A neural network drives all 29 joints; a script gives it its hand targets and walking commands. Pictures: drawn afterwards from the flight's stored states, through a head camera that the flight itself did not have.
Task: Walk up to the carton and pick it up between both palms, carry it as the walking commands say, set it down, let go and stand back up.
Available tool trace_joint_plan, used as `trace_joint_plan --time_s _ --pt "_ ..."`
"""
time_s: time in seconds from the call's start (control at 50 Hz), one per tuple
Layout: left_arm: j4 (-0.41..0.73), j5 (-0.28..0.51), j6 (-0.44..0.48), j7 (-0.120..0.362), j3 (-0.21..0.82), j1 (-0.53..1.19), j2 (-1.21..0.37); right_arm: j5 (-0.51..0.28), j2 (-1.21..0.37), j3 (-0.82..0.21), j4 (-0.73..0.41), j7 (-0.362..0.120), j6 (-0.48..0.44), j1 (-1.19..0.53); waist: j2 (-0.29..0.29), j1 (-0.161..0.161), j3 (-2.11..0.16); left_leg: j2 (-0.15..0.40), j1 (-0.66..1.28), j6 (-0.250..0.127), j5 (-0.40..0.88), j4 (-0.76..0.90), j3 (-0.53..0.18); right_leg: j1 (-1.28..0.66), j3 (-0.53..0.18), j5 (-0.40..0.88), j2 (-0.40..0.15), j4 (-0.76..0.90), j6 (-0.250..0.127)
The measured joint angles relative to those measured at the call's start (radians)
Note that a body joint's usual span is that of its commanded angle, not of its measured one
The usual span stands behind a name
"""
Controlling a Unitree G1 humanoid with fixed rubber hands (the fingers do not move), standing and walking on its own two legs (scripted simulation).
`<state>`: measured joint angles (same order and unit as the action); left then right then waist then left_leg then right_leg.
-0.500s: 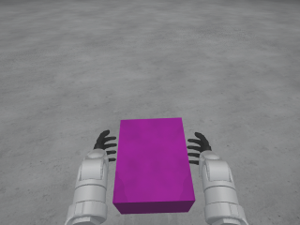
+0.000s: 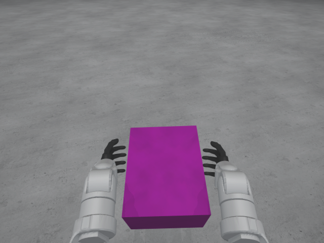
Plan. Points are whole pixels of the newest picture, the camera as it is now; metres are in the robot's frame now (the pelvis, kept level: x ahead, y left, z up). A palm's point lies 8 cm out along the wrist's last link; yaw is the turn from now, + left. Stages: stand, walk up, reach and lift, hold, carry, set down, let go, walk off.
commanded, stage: hold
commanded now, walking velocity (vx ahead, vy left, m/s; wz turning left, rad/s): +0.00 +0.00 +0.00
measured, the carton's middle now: (165, 175) +0.33 +0.00 -0.03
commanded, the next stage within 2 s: carry in 0.26 s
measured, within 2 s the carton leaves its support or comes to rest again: neither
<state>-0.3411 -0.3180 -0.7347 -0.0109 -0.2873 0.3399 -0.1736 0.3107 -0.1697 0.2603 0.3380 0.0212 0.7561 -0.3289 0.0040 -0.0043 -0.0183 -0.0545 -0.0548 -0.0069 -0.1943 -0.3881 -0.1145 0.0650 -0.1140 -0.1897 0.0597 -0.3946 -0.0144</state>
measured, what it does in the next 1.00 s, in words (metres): walks ahead: right foot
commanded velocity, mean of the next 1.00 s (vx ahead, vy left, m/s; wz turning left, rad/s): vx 0.39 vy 0.00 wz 0.00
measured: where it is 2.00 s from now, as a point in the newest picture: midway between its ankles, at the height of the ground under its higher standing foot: (155, 166)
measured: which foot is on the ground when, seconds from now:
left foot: down 0.00-0.82, up 0.84-1.00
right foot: down 0.00-0.46, up 0.48-0.78, down 0.80-1.00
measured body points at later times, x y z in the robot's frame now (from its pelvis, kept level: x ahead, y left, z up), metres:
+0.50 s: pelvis +0.04 +0.02 -0.01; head +0.00 +0.03 +0.44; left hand +0.34 +0.19 +0.06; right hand +0.35 -0.11 +0.06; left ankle +0.02 +0.12 -0.74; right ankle +0.02 -0.11 -0.73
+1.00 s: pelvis +0.26 +0.00 +0.00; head +0.28 -0.01 +0.45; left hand +0.56 +0.16 +0.07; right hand +0.58 -0.12 +0.06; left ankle +0.24 +0.12 -0.69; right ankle +0.23 -0.09 -0.74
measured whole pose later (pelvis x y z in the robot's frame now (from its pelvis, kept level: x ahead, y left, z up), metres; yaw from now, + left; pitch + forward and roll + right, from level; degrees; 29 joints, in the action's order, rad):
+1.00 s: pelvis +0.26 +0.00 +0.00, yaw +5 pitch +5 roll +0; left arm 0.11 -0.14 -1.20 -0.23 -0.15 0.36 -0.18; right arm 0.09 -0.18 0.17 -0.14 0.30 1.23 -0.35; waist 0.00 0.00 -0.07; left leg 0.09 -0.51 0.01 -0.36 -0.89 0.11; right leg 0.21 0.22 -0.24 -0.04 -0.35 -0.04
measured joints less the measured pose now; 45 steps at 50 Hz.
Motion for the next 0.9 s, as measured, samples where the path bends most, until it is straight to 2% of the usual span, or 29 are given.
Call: trace_joint_plan --time_s 0.26,0.34,0.38,0.42,0.5,0.54,0.6,0.66,0.74,0.8,0.82,0.84,0.88,0.9 --pt "0.014 0.009 -0.008 0.001 0.012 -0.009 0.003 -0.005 0.004 -0.010 -0.015 -0.002 0.008 0.012 0.000 0.002 -0.016 0.003 -0.021 -0.001 -0.010 -0.012 0.007 0.018 0.009 -0.009 -0.004 -0.008 0.001" --pt "0.061 0.029 -0.030 -0.008 0.049 -0.022 0.007 -0.025 0.011 -0.031 -0.072 0.006 0.024 0.040 -0.003 0.010 -0.091 0.032 -0.163 0.010 -0.156 -0.124 0.053 0.122 0.058 -0.060 -0.022 -0.045 0.000" --pt "0.113 0.039 -0.044 -0.024 0.078 -0.027 0.008 -0.054 0.016 -0.049 -0.136 0.021 0.041 0.053 -0.006 0.015 -0.106 0.052 -0.215 0.019 -0.181 -0.168 0.097 0.153 0.079 -0.021 -0.030 -0.043 0.001" --pt "0.163 0.049 -0.068 -0.041 0.102 -0.038 0.011 -0.083 0.019 -0.065 -0.187 0.036 0.066 0.063 -0.012 0.016 -0.122 0.060 -0.230 0.011 -0.166 -0.145 0.131 0.178 0.088 -0.040 -0.041 -0.059 0.004" --pt "0.272 0.092 -0.154 -0.087 0.114 -0.083 0.024 -0.121 0.017 -0.133 -0.250 0.085 0.153 0.064 -0.019 0.000 -0.153 0.054 -0.221 -0.026 -0.055 -0.095 0.175 0.244 0.117 -0.199 -0.081 -0.186 0.015" --pt "0.335 0.139 -0.211 -0.131 0.124 -0.109 0.029 -0.137 0.019 -0.178 -0.286 0.133 0.204 0.070 -0.006 -0.005 -0.159 0.058 -0.196 -0.034 -0.066 -0.057 0.183 0.300 0.157 -0.249 -0.093 -0.293 0.023" --pt "0.401 0.201 -0.293 -0.203 0.160 -0.109 0.029 -0.167 0.020 -0.209 -0.358 0.236 0.282 0.075 0.016 -0.004 -0.149 0.074 -0.137 -0.028 -0.055 0.038 0.172 0.358 0.200 -0.238 -0.098 -0.343 0.032" --pt "0.445 0.223 -0.348 -0.229 0.165 -0.083 0.023 -0.185 0.015 -0.183 -0.422 0.249 0.348 0.054 0.030 0.007 -0.133 0.088 -0.083 -0.022 -0.053 0.097 0.159 0.392 0.225 -0.187 -0.098 -0.304 0.035" --pt "0.470 0.216 -0.409 -0.232 0.161 -0.046 0.014 -0.189 0.006 -0.149 -0.466 0.254 0.416 0.024 0.036 0.021 -0.121 0.102 -0.017 -0.005 -0.104 0.108 0.154 0.393 0.266 -0.100 -0.092 -0.182 0.029" --pt "0.465 0.206 -0.441 -0.227 0.148 -0.008 0.003 -0.188 0.000 -0.122 -0.489 0.260 0.457 0.001 0.035 0.033 -0.110 0.111 -0.007 0.013 -0.208 -0.002 0.143 0.325 0.320 -0.030 -0.079 -0.044 0.007" --pt "0.455 0.201 -0.443 -0.227 0.149 0.009 -0.003 -0.189 0.003 -0.108 -0.497 0.260 0.464 -0.004 0.037 0.036 -0.108 0.118 -0.040 0.014 -0.257 -0.107 0.151 0.314 0.332 0.040 -0.080 -0.041 -0.010" --pt "0.435 0.192 -0.438 -0.225 0.157 0.020 -0.007 -0.193 0.011 -0.099 -0.496 0.257 0.466 -0.005 0.044 0.034 -0.105 0.125 -0.098 0.012 -0.280 -0.244 0.155 0.321 0.343 0.047 -0.081 -0.078 -0.026" --pt "0.415 0.179 -0.449 -0.225 0.163 0.029 -0.010 -0.209 0.015 -0.084 -0.481 0.263 0.474 -0.004 0.035 0.032 -0.089 0.117 -0.228 -0.002 -0.278 -0.501 0.169 0.302 0.351 -0.013 -0.090 -0.106 -0.041" --pt "0.415 0.176 -0.457 -0.224 0.159 0.026 -0.009 -0.217 0.009 -0.079 -0.475 0.271 0.476 -0.004 0.027 0.030 -0.082 0.117 -0.285 -0.006 -0.261 -0.578 0.182 0.281 0.349 -0.034 -0.093 -0.092 -0.041"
